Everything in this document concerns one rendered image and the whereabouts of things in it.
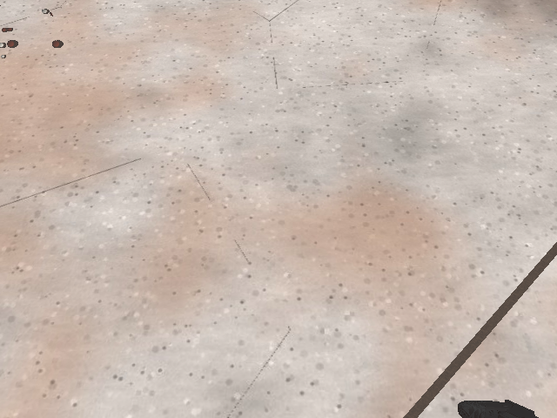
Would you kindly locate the right robot hand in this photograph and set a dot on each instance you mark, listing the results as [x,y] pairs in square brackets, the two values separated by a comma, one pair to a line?
[493,409]

